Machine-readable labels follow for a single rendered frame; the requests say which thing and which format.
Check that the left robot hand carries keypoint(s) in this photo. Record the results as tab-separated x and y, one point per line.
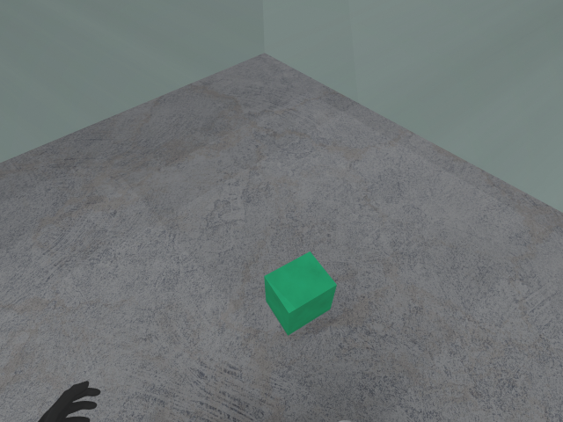
65	406

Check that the carton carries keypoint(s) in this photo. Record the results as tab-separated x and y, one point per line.
299	292

